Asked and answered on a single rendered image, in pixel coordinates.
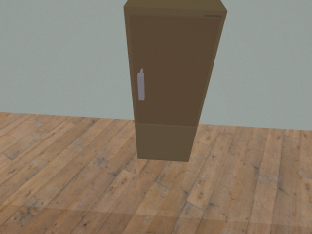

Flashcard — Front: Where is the handle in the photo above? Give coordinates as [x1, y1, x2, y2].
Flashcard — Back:
[137, 69, 145, 101]

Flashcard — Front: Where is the cupboard door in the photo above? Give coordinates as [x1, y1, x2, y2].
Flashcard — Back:
[129, 13, 221, 127]

